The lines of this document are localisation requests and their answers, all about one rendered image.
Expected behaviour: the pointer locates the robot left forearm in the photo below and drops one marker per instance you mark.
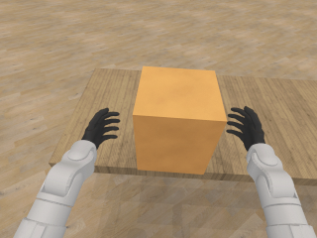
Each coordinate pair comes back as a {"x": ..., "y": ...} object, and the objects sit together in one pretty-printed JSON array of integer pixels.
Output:
[{"x": 58, "y": 193}]

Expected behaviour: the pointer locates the robot right hand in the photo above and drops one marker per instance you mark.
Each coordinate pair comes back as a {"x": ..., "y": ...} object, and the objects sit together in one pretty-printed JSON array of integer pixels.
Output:
[{"x": 252, "y": 132}]

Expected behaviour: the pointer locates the robot right forearm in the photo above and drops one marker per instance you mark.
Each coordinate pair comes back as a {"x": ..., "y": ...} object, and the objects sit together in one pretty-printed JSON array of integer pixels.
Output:
[{"x": 283, "y": 213}]

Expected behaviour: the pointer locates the carton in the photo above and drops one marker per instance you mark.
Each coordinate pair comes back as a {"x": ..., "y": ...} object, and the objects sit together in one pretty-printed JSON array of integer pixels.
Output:
[{"x": 178, "y": 119}]

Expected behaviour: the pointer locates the robot left hand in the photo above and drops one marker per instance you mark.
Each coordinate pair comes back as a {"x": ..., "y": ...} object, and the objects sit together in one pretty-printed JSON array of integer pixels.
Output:
[{"x": 95, "y": 129}]

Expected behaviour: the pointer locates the table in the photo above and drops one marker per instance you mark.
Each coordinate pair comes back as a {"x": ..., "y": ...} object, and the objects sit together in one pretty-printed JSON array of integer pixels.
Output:
[{"x": 286, "y": 108}]

